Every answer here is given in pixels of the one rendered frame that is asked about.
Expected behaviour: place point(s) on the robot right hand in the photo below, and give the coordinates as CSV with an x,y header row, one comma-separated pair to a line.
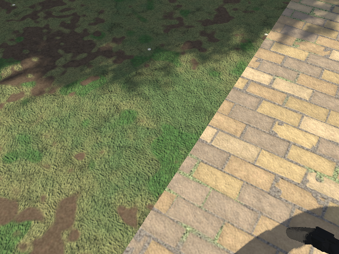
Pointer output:
x,y
318,237

